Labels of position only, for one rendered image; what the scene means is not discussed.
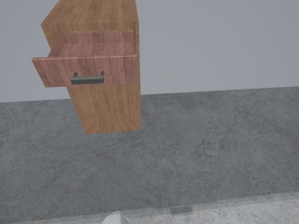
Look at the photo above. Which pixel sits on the robot left thigh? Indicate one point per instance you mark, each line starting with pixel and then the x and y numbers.
pixel 115 219

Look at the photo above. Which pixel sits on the drawer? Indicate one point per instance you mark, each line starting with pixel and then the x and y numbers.
pixel 88 54

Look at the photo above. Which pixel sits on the cabinet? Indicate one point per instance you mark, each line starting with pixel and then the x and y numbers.
pixel 108 108

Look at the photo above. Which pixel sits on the handle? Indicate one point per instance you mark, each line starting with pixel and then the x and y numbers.
pixel 75 80

